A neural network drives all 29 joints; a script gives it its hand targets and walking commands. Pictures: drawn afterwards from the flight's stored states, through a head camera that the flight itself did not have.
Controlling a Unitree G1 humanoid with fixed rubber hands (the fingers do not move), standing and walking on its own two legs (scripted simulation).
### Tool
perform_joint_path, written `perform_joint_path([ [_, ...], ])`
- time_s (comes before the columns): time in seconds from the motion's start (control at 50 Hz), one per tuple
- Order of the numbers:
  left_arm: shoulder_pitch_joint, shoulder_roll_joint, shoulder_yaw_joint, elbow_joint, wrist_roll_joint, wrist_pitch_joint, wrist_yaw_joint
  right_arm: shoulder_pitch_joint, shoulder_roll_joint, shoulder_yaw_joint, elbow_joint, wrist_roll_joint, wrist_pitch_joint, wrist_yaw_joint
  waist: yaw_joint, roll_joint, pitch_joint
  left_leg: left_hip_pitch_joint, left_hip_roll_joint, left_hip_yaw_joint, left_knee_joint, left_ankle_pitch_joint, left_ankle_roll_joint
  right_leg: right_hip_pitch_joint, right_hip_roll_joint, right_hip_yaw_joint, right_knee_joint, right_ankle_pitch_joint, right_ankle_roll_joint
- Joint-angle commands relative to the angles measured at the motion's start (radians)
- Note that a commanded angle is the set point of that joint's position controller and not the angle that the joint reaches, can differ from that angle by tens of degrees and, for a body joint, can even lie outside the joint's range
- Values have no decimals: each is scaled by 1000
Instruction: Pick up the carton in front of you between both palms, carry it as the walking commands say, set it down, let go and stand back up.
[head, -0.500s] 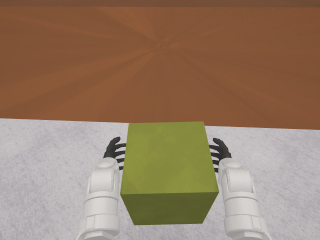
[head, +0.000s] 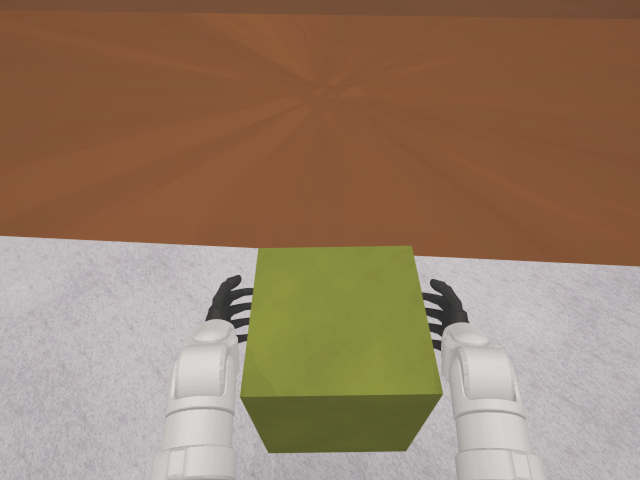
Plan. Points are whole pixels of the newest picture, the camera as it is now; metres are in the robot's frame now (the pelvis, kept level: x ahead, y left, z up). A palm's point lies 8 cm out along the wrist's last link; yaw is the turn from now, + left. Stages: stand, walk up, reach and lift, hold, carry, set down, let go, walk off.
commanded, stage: carry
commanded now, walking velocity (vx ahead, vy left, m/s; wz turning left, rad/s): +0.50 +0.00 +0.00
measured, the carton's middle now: (336, 355) +0.30 +0.00 -0.02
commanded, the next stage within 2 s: none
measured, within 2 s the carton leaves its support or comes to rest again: neither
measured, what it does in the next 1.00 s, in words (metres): walks ahead: left foot, then right foot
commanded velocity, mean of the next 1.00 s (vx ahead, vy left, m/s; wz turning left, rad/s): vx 0.50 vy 0.00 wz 0.00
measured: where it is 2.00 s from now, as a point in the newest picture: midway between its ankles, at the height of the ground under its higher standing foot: (313, 277)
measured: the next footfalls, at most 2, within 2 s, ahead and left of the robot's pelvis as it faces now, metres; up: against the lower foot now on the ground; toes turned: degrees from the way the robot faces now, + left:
left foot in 0.52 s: +0.32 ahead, +0.12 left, +0.00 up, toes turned +10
right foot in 0.94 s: +0.67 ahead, -0.07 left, +0.00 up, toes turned -11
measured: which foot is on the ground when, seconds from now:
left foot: down 0.00-0.28, up 0.30-0.50, down 0.52-0.94, up 0.96-1.00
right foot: down 0.00-0.52, up 0.54-0.92, down 0.94-1.00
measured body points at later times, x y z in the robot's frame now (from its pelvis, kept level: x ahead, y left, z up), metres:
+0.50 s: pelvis +0.20 +0.02 -0.01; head +0.20 +0.03 +0.44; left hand +0.47 +0.19 +0.08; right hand +0.48 -0.12 +0.08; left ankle +0.27 +0.11 -0.73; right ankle +0.07 -0.10 -0.74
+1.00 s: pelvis +0.53 +0.01 -0.03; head +0.53 +0.01 +0.42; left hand +0.81 +0.17 +0.05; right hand +0.81 -0.14 +0.04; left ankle +0.31 +0.11 -0.69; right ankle +0.63 -0.06 -0.74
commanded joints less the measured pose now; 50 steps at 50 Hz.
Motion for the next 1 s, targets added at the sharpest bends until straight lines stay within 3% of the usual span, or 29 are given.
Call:
perform_joint_path([
  [0.0,-469,-929,-651,-125,-336,17,-226,-562,922,664,-161,348,-5,226,12,-97,-167,-91,19,73,39,-53,9,-6,-158,143,-147,-270,-81],
  [0.04,-455,-900,-696,-193,-361,74,-209,-554,895,713,-225,382,48,214,11,-109,-178,-88,18,97,-9,-101,9,-31,-174,143,-146,-333,-95],
  [0.06,-462,-887,-716,-224,-376,106,-203,-563,877,728,-256,397,79,208,10,-67,-153,-54,47,63,-66,-149,18,-93,-156,103,-102,-342,-82],
  [0.1,-484,-856,-750,-275,-416,173,-194,-533,837,739,-279,422,144,195,-9,191,-107,90,222,-215,-240,-263,90,-315,-51,-95,199,-204,-15],
  [0.12,-489,-848,-770,-301,-443,206,-192,-502,823,740,-288,428,173,185,-18,274,-76,183,308,-358,-273,-169,150,-452,-23,-163,261,-178,1],
  [0.14,-506,-847,-790,-330,-477,233,-194,-488,818,744,-319,436,199,175,-21,247,-53,213,334,-380,-265,-13,191,-501,-32,-169,225,-209,-7],
  [0.18,-479,-869,-821,-376,-539,275,-195,-483,824,769,-417,468,247,159,-19,159,-114,211,293,-238,-193,194,174,-385,-19,-195,93,-129,-13],
  [0.22,-398,-883,-821,-406,-551,308,-189,-448,832,789,-482,496,289,154,-4,126,-217,72,202,-23,-70,190,102,-45,6,-243,-65,48,-12],
  [0.24,-358,-887,-814,-421,-545,325,-185,-411,832,795,-495,503,308,156,7,77,-269,-103,152,72,41,150,59,216,-51,-173,-106,69,-29],
  [0.26,-308,-867,-794,-426,-520,336,-178,-427,836,807,-541,521,332,166,28,-158,-276,-303,72,191,287,82,3,353,-248,151,-207,-35,-111],
  [0.28,-285,-854,-775,-433,-491,347,-169,-450,843,819,-560,542,351,178,35,-314,-210,-569,21,208,377,-112,-12,469,-401,368,-213,140,-220],
  [0.3,-289,-874,-780,-468,-484,363,-160,-452,845,822,-553,551,363,188,37,-231,-159,-662,54,154,422,-232,10,482,-442,387,-197,310,-268],
  [0.34,-297,-904,-791,-540,-507,385,-156,-415,854,815,-575,565,377,194,43,-90,-177,-666,87,135,385,-232,17,488,-418,277,-185,367,-235],
  [0.38,-361,-890,-807,-602,-538,402,-157,-416,862,810,-589,572,386,186,34,-106,-181,-538,79,169,227,-63,10,403,-342,112,-213,333,-160],
  [0.44,-350,-844,-812,-610,-566,431,-167,-378,829,783,-599,547,404,162,22,-154,-171,-254,14,272,36,109,5,214,-260,-84,-186,291,-103],
  [0.48,-346,-812,-810,-607,-577,450,-172,-349,805,759,-584,522,418,152,3,-96,-216,110,-34,354,-48,203,20,9,-207,-202,-11,317,-57],
  [0.5,-351,-790,-804,-602,-578,459,-175,-339,789,745,-569,511,427,149,-11,-46,-262,309,30,282,-43,148,41,-124,-181,-255,138,277,-27],
  [0.52,-398,-765,-800,-620,-584,473,-179,-339,773,730,-551,493,432,144,-36,196,-276,382,291,-184,-224,-63,117,-302,-82,-299,449,81,29],
  [0.54,-439,-769,-803,-611,-596,486,-184,-371,771,719,-536,486,438,141,-30,295,-237,451,437,-482,-291,26,235,-523,-9,-211,627,-192,23],
  [0.56,-449,-786,-801,-586,-602,489,-188,-406,787,724,-554,497,446,140,-22,193,-224,420,460,-453,-270,102,261,-581,-82,-109,744,-196,-16],
  [0.58,-455,-802,-792,-573,-606,488,-192,-426,816,734,-552,503,448,140,-26,120,-209,375,433,-375,-257,223,254,-594,-118,-95,771,-166,-32],
  [0.62,-433,-852,-790,-544,-592,479,-192,-459,869,760,-565,526,444,148,-15,19,-211,324,382,-204,-280,295,188,-557,-157,-81,673,-42,-36],
  [0.68,-375,-913,-787,-514,-547,451,-178,-464,908,790,-577,560,430,170,-13,82,-208,326,307,-26,-296,429,140,-508,-116,-148,496,50,-19],
  [0.84,-293,-914,-793,-536,-495,421,-156,-364,875,789,-565,560,411,205,-21,171,-91,286,221,195,-274,718,104,-337,-30,-306,61,288,-38],
  [0.9,-278,-909,-799,-540,-509,419,-167,-360,864,791,-581,551,408,203,7,173,-174,258,192,297,-35,904,56,-38,35,-375,-12,291,-50],
  [0.92,-270,-909,-796,-538,-510,417,-172,-357,859,793,-580,546,407,203,22,136,-230,166,162,318,132,813,36,147,32,-374,-20,221,-49],
  [0.94,-259,-909,-795,-537,-510,419,-176,-359,853,792,-578,541,406,204,45,37,-289,16,151,298,365,522,20,310,-139,-150,-42,39,-61],
  [0.96,-264,-896,-788,-499,-507,407,-184,-377,860,810,-607,548,410,202,32,-248,-347,-310,10,239,665,128,-24,504,-425,392,-181,-123,-224],
  [0.98,-262,-930,-801,-502,-526,402,-189,-385,859,807,-590,538,403,202,29,-233,-301,-426,7,111,800,-84,5,470,-448,470,-267,0,-255],
])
